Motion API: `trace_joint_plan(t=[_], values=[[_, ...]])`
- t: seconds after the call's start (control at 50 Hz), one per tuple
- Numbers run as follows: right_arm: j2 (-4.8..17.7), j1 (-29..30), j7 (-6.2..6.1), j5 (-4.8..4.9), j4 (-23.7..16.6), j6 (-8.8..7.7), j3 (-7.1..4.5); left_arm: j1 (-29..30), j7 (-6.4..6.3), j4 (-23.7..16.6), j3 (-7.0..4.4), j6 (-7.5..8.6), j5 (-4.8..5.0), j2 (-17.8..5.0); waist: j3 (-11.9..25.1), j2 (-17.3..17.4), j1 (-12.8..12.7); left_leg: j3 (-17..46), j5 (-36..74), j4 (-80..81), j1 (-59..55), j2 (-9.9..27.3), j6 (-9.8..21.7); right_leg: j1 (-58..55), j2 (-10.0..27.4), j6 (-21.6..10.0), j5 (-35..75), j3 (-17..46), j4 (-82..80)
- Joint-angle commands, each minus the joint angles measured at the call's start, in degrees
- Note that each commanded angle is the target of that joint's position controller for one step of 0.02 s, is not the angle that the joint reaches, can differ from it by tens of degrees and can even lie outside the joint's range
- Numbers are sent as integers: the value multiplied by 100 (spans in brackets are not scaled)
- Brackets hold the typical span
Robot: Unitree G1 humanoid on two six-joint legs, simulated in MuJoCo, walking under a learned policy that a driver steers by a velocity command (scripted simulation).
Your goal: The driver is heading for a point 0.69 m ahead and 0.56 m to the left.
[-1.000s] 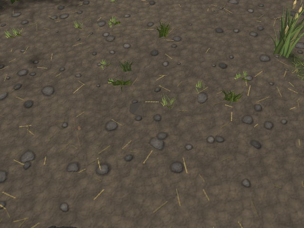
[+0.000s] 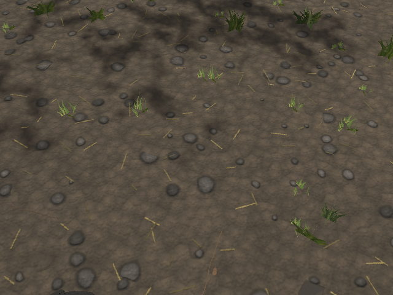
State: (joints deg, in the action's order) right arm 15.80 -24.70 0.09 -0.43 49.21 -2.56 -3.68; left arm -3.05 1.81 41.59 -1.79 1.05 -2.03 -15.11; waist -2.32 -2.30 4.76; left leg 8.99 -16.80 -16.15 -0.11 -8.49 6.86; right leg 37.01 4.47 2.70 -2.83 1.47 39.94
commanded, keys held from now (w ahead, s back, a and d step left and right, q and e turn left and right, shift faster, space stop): w+q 0.82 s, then w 0.18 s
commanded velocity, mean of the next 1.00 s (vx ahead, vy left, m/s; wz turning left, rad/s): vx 0.50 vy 0.00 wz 0.57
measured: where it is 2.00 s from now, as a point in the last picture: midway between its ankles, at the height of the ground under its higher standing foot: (63, 164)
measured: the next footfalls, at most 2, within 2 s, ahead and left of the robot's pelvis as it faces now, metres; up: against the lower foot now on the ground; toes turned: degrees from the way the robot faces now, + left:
right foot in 0.10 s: +0.25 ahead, -0.13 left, +0.00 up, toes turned +5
left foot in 0.62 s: +0.46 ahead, +0.15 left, +0.00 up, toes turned +27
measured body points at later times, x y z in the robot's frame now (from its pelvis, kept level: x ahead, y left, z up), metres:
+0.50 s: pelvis +0.27 -0.01 +0.00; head +0.30 -0.01 +0.45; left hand +0.19 +0.25 -0.13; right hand +0.53 -0.19 -0.10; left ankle +0.38 +0.15 -0.69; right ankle +0.21 -0.13 -0.74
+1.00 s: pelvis +0.51 +0.13 +0.00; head +0.53 +0.16 +0.45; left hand +0.52 +0.44 -0.11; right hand +0.66 -0.10 -0.12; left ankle +0.42 +0.13 -0.74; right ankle +0.73 +0.08 -0.68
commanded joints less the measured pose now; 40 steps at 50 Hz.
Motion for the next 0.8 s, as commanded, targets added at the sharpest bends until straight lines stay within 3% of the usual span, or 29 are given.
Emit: trace_joint_plan(t=[0.02, 0.06, 0.08, 0.1, 0.12, 0.14, 0.16, 0.18, 0.2, 0.26, 0.32, 0.44, 0.5, 0.54, 0.56, 0.6, 0.62, 0.64, 0.66, 0.68, 0.7, 0.72, 0.76, 0.8], values=[[1017, -163, -85, -36, -271, -59, -237, 700, -8, -649, -88, 164, 48, -542, -62, 650, -49, 1175, 3115, -113, -47, 1610, 545, -237, -261, -138, 4, -39, -542], [1132, 180, -98, -52, -363, -67, -262, 27, -65, -485, -145, 211, 66, -707, 86, 708, -417, 1198, 3736, -553, 295, 1555, 297, -1427, -464, -312, -416, -60, -891], [1175, 293, -64, -49, -386, -85, -269, -659, -130, -271, -216, 253, 66, -855, 419, 581, -723, 1102, 4204, -1298, 467, 1345, 170, -2361, -616, -416, -576, -154, -1064], [1072, 353, -7, -9, -408, -122, -240, -1484, -211, -102, -290, 327, 10, -1059, 933, 252, -1144, 802, 3750, -2552, 987, 936, 28, -3609, -237, -590, -653, 142, -1321], [496, 108, 19, 119, -625, -158, -93, -2240, -316, -135, -390, 343, -143, -1551, 1864, -603, -1262, 246, 1494, -4363, 2046, 422, -142, -5042, 1344, -919, -2053, 1933, -1597], [415, -434, 8, 109, -743, -127, -59, -1876, -283, -162, -442, 268, -125, -1788, 2039, -1664, -729, -133, -1623, -5284, 3308, -63, -193, -5277, 2228, -1400, -2147, 4346, -2421], [768, -231, -32, -82, -525, -28, -105, -1433, -259, -232, -344, 217, -15, -1183, 1204, -633, -594, -85, -1070, -5699, 3607, 487, -147, -4459, 2019, -1400, -2776, 3977, -2420], [773, 135, 29, -107, -518, 5, -110, -1106, -239, -263, -233, 213, 28, -728, 559, -55, -579, -195, -557, -5540, 3525, 688, -181, -3699, 1718, -1308, -2541, 2978, -2523], [668, 303, 79, -103, -539, 35, -93, -954, -227, -234, -181, 222, 13, -557, 295, -4, -510, -274, -313, -5296, 3396, 859, -227, -3274, 1422, -1176, -1886, 2185, -2658], [528, 406, 219, -173, -595, 209, -64, -1184, -206, 1, -171, 376, 78, -555, 165, -406, -417, -438, -92, -5097, 3196, 1029, -336, -2847, 1104, -1090, -288, 965, -2852], [435, 910, 303, -170, -806, 268, -25, -1366, -155, 143, -213, 490, 124, -622, 105, -301, -431, -486, 356, -4922, 3702, 1147, -403, -3029, 1141, -1177, 379, 349, -3049], [196, 2084, 440, -140, -1200, 215, 114, -1616, -157, 367, -231, 468, 114, -657, -129, -257, -633, -982, 1563, -3139, 3728, 1188, -468, -3200, 866, -1025, 931, -831, -3098], [185, 2558, 498, -170, -1376, 210, 148, -1862, -203, 494, -270, 430, 115, -809, -245, -254, -754, -1308, 1423, -2388, 3496, 1151, -317, -3519, 1015, -950, 1180, -1068, -3025], [246, 2654, 484, -210, -1438, 217, 130, -2008, -238, 588, -288, 355, 110, -898, -243, -258, -757, -1476, 993, -2086, 3366, 1019, -154, -3911, 1118, -891, 1891, -1227, -2719], [282, 2589, 456, -229, -1433, 222, 110, -2035, -257, 622, -298, 313, 102, -973, -158, -302, -700, -1589, 676, -1975, 3142, 857, -45, -4074, 1139, -853, 2772, -1343, -2380], [436, 1916, 375, -258, -1262, 192, 16, -2067, -289, 665, -326, 207, 96, -1153, 323, -377, -380, -1724, 98, -1758, 2266, 412, 229, -4237, 1156, -812, 4316, -1514, -1051], [564, 1011, 307, -291, -971, 137, -79, -1988, -291, 618, -317, 157, 117, -1174, 836, -182, 37, -1659, 283, -1331, 1100, 227, 409, -3798, 1064, -707, 4002, -1646, 201], [1029, 92, 201, -330, -737, 128, -248, -2020, -275, 426, -256, 159, 76, -986, 1509, 427, 372, -386, -407, -1104, -412, 1115, 690, -2578, 922, -526, 2075, -1665, 1922], [1671, 410, 130, -199, -873, 168, -386, -2149, -141, -24, -136, 185, 76, -362, 1847, 1764, -154, 2683, -431, -597, -1913, 2713, 1437, -1, -232, -151, -2975, -1303, 3777], [1564, 93, 87, -63, -934, 217, -389, -1357, -144, -161, -228, 213, 22, -876, 1863, 815, 308, 3249, 133, -122, -1891, 2766, 1497, 627, -300, -166, -2726, -200, 4138], [1365, 302, 31, -35, -775, 219, -344, -1059, -123, -268, -199, 276, 120, -782, 1078, 594, 129, 2201, 962, -129, -1322, 2606, 1375, 836, 15, -235, -2047, -69, 3876], [1066, 527, 15, -2, -725, 186, -266, -1160, -138, -185, -158, 328, 128, -710, 588, 324, -146, 1625, 1820, -73, -507, 2330, 1177, 482, 192, -245, -1721, -91, 3291], [770, 969, -13, 29, -779, 103, -164, -1433, -132, -70, -157, 184, -29, -691, 382, 300, -581, 916, 2562, 88, 409, 1796, 932, -258, 340, -139, -1647, -33, 2725], [741, 909, 21, 60, -753, -5, -143, -1505, -86, -59, -158, 16, -86, -625, 445, 349, -675, 742, 2807, 206, 703, 1615, 963, -456, 301, -25, -1606, -103, 2458]])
